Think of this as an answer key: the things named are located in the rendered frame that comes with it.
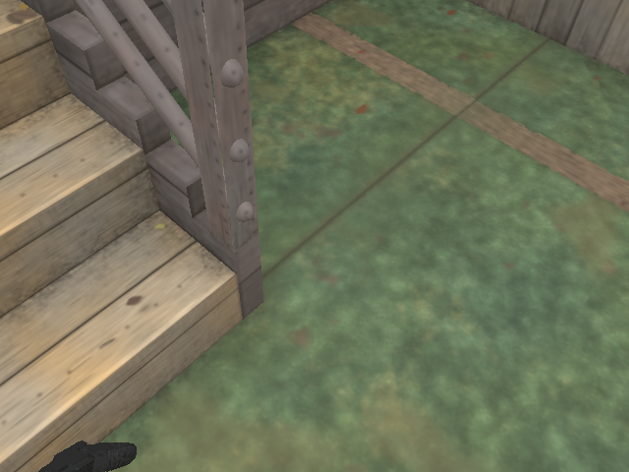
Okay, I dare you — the stairs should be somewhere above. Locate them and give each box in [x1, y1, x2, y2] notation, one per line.
[0, 0, 243, 472]

